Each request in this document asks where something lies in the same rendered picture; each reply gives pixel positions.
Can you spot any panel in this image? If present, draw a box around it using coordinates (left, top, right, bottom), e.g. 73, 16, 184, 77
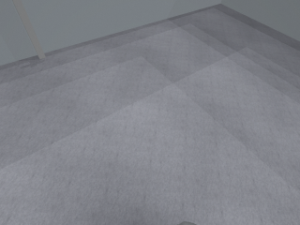
12, 0, 46, 59

